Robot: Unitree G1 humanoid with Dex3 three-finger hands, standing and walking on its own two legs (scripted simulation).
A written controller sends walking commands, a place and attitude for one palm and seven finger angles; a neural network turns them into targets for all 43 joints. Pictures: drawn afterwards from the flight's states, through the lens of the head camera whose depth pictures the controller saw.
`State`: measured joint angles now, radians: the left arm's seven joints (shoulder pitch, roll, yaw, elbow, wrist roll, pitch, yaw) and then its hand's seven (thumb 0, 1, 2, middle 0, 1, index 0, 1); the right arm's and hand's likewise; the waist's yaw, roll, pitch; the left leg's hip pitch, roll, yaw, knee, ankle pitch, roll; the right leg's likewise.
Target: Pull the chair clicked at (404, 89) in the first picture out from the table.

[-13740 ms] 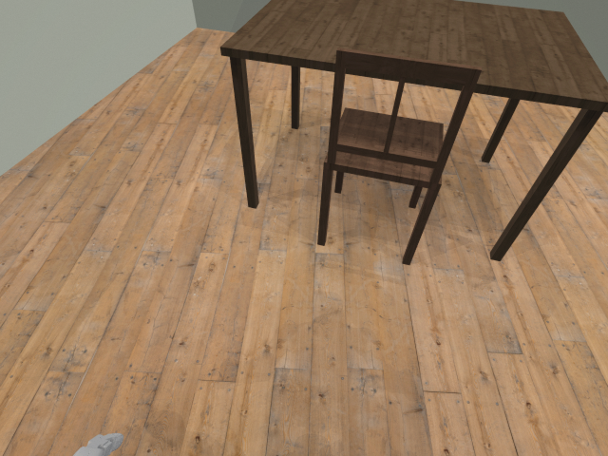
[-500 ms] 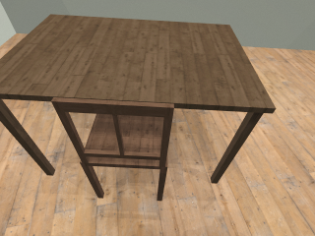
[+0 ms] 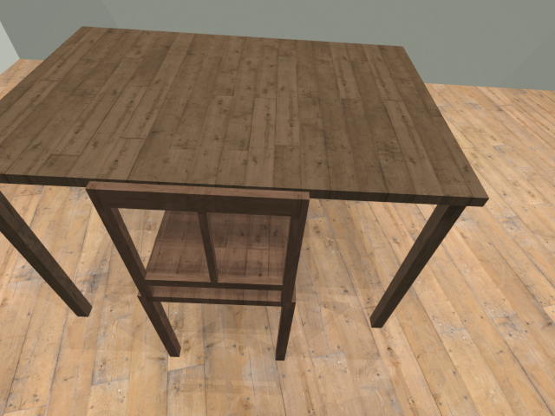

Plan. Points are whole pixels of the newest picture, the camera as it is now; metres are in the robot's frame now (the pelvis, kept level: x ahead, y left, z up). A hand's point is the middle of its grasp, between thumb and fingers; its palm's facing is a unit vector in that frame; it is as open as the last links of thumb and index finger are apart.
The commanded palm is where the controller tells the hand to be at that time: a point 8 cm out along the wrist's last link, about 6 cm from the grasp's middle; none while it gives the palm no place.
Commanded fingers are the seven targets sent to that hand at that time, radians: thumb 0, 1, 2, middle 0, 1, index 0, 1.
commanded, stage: look again from close up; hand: left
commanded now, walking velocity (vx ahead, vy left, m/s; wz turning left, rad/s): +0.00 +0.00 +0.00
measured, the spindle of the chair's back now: (209, 248) +0.45 +0.17 -0.11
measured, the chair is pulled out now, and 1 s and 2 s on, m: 0.00 0.00 0.00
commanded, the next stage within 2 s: raise the hand toward the chair's back in 0.12 s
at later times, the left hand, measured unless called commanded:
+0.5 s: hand (183, 339) +0.22 +0.15 +0.00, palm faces +0.12 -0.99 +0.02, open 8.1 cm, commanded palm +0.11 +0.21 -0.07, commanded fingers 0.00 0.55 0.75 -0.17 -0.25 -0.17 -0.25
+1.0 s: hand (195, 379) +0.19 +0.13 -0.07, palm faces -0.11 -0.99 -0.01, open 12.4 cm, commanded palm +0.14 +0.21 -0.06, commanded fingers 0.00 -0.03 0.50 -0.11 -0.15 -0.11 -0.15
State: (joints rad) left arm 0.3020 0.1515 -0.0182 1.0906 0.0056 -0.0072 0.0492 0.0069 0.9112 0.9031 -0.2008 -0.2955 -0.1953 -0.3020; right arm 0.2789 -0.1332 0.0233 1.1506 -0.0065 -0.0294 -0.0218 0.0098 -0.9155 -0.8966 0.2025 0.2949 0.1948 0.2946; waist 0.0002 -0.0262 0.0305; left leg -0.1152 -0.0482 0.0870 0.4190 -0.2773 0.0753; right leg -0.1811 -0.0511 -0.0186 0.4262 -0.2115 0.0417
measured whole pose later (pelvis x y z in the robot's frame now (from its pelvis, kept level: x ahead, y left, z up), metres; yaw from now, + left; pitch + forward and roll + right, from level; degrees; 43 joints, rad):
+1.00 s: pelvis -0.03 -0.05 -0.11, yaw +4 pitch +17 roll +0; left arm 0.30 0.27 0.14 0.05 -0.30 -0.33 -0.41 0.01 0.19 0.60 -0.13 -0.18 -0.13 -0.19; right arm 0.16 -0.18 0.05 0.55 0.05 -0.19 -0.03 0.01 -0.90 -0.90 0.21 0.30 0.20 0.30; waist -0.01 0.02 -0.11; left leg -0.96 0.00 -0.01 1.23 -0.57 0.00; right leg -0.99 0.02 -0.16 1.18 -0.50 -0.11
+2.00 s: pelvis -0.01 +0.01 -0.08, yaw +3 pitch +17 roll -4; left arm 0.29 0.29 0.21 0.07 -0.30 -0.33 -0.31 -0.01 -0.50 0.30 -0.06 -0.08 -0.06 -0.08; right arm 0.26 -0.26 0.02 0.52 0.03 -0.19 -0.03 0.02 -0.90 -0.90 0.21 0.30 0.20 0.30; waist -0.02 0.03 -0.14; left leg -0.85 -0.03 0.02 1.10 -0.55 0.08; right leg -0.87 0.00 -0.11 1.02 -0.45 -0.02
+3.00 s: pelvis -0.02 -0.02 -0.09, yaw +4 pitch +19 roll -2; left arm 0.17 0.24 0.15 0.16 -0.26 -0.42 -0.23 -0.01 -0.50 0.30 -0.06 -0.08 -0.06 -0.08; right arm 0.24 -0.26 0.02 0.54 0.02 -0.16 -0.02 0.01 -0.90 -0.90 0.21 0.30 0.20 0.30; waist -0.03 0.03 -0.16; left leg -0.94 -0.02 0.01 1.17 -0.57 0.05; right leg -0.97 0.01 -0.12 1.11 -0.48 -0.06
